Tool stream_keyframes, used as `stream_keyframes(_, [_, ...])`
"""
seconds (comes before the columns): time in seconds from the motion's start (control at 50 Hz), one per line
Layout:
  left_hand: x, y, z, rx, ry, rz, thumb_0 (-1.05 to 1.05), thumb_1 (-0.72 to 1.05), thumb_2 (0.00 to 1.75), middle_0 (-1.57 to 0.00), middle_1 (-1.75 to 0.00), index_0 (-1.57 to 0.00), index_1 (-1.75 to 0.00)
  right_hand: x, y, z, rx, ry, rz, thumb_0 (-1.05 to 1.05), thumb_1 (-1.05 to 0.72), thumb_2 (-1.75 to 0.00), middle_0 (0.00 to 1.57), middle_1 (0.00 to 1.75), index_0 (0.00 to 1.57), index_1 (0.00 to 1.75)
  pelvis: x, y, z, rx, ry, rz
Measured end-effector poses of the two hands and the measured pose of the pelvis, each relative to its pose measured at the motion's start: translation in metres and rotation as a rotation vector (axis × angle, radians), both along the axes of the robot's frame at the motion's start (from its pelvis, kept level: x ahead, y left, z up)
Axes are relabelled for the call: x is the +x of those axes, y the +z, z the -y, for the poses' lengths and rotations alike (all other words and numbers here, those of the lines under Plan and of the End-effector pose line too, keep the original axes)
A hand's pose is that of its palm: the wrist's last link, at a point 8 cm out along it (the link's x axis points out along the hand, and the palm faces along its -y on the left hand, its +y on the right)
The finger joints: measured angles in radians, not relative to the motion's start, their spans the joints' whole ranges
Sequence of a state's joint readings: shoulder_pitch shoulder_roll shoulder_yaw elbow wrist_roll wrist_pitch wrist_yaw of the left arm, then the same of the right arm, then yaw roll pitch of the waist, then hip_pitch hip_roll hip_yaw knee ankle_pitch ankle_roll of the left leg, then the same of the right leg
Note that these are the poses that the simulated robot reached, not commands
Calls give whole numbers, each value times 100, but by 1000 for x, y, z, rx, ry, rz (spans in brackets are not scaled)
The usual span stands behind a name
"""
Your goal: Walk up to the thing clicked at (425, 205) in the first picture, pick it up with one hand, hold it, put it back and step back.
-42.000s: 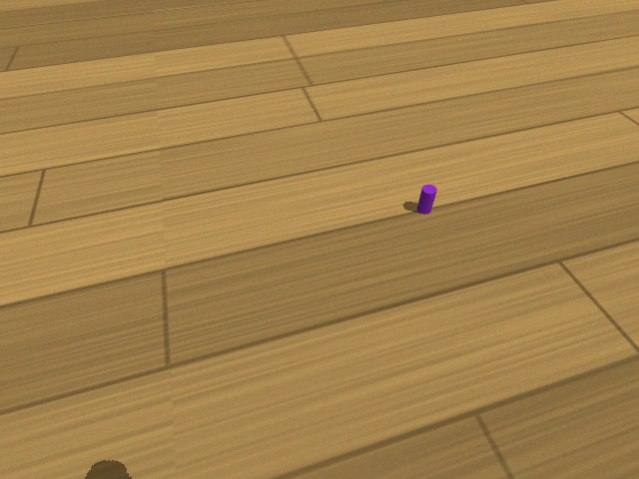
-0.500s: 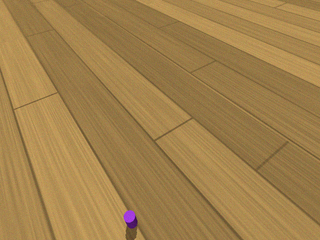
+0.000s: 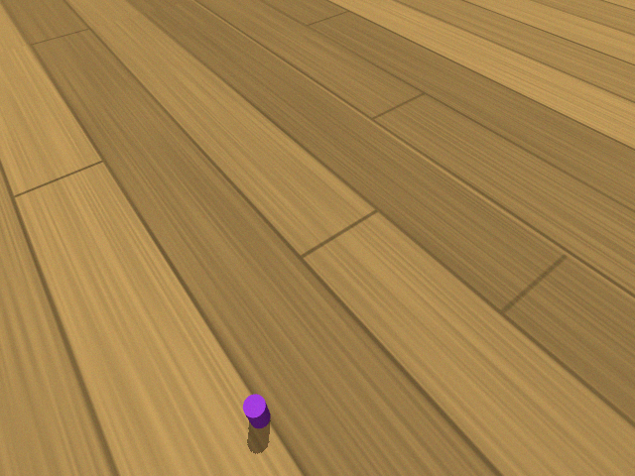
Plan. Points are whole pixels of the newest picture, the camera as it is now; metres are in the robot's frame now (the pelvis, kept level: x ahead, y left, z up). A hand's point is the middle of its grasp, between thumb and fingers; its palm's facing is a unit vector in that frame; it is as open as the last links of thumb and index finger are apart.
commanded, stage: step back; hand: left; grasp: from above
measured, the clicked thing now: (257, 411) +0.39 +0.21 -0.72
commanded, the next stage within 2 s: none
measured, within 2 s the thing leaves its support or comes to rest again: neither
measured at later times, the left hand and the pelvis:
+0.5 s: hand out of the picture +0.03 +0.29 -0.18, palm faces -0.12 -0.92 -0.37, open 7.4 cm; pelvis -0.10 +0.03 -0.02, yaw -5 degrees
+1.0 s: hand out of the picture -0.12 +0.28 -0.15, palm faces -0.03 -0.91 -0.41, open 7.4 cm; pelvis -0.26 +0.01 -0.02, yaw -1 degrees
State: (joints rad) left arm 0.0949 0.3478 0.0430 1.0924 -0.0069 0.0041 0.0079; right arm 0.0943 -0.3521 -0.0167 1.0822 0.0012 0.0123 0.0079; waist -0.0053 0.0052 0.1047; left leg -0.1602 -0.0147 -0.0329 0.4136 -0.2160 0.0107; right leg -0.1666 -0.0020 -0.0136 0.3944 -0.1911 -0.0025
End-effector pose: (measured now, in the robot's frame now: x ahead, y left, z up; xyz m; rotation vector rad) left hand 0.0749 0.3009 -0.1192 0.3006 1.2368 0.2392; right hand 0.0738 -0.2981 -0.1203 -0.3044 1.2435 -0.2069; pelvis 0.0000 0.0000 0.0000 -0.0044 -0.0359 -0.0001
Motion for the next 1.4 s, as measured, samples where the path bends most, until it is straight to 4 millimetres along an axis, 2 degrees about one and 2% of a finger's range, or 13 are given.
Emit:
stream_keyframes(0.1, [2, -4, -15, 31, -30, 28, 1, 90, 90, -21, -30, -20, -30, -6, -2, 8, -33, -1, 16, 1, -90, -90, 21, 30, 21, 30, -20, -10, -5, -6, 0, -3])
stream_keyframes(0.18, [6, -12, -30, 42, -66, 66, 1, 90, 90, -21, -30, -20, -30, -20, -2, 8, -66, 0, 25, 0, -90, -90, 21, 30, 20, 30, -36, -20, -17, -5, 0, 5])
stream_keyframes(0.26, [12, -23, -43, 43, -89, 108, 1, 90, 90, -21, -30, -20, -30, -50, -2, -1, -95, -4, 19, 0, -91, -90, 20, 30, 20, 30, -52, -30, -30, 1, -6, 6])
stream_keyframes(0.36, [1, -19, -41, 31, -117, 104, 1, 91, 90, -20, -30, -20, -30, -92, 6, -15, -96, -30, -24, 0, -90, -90, 21, 30, 21, 30, -72, -20, -35, -12, -25, 4])
stream_keyframes(0.54, [-59, -19, -31, 25, -167, 29, 1, 91, 90, -20, -30, -20, -30, -140, 4, -19, -78, -63, 43, 1, -90, -90, 21, 30, 21, 30, -117, -18, -31, -16, -93, 5])
stream_keyframes(0.68, [-116, -17, -11, 47, -174, 37, 1, 91, 90, -20, -30, -20, -30, -182, -16, 9, -53, -70, 82, 1, -90, -90, 21, 30, 21, 30, -168, -31, -11, -24, -118, 20])
stream_keyframes(0.8, [-175, 6, -1, 53, -131, 29, 1, 90, 90, -21, -30, -21, -30, -223, -10, 21, -42, -96, 59, 1, -90, -90, 21, 30, 21, 30, -199, -16, -4, 28, -104, 22])
stream_keyframes(0.94, [-195, 14, -8, 73, -122, 124, 1, 90, 90, -21, -30, -21, -30, -277, -9, 21, -67, -42, -40, 1, -90, -90, 21, 30, 20, 30, -241, -14, -9, 27, -46, -2])
stream_keyframes(1.04, [-215, -2, -23, 50, -120, 167, 1, 90, 90, -21, -30, -21, -30, -304, -9, 7, -90, -2, -46, 1, -90, -90, 21, 30, 20, 30, -278, -25, -20, 32, -13, 3])
stream_keyframes(1.12, [-245, -6, -27, 33, -102, 128, 1, 90, 90, -21, -30, -20, -30, -322, 2, -7, -76, 9, -9, 1, -90, -90, 21, 30, 21, 30, -302, -18, -23, 0, -19, 14])
stream_keyframes(1.2, [-277, -6, -27, 23, -87, 114, 1, 90, 90, -20, -30, -20, -30, -332, 11, -10, -80, 16, 39, 1, -90, -90, 21, 30, 21, 30, -324, -14, -20, -12, -38, 7])
stream_keyframes(1.3, [-323, -10, -22, 36, -103, 70, 1, 91, 90, -20, -30, -20, -30, -340, 11, -1, -85, 21, 128, 1, -90, -90, 21, 30, 21, 30, -359, -18, -14, -13, -75, 8])
stream_keyframes(1.4, [-373, -14, -10, 62, -120, 35, 1, 91, 90, -20, -30, -20, -30, -362, -5, 18, -67, 11, 182, 1, -90, -90, 21, 30, 21, 30, -400, -31, -1, -32, -96, 20])
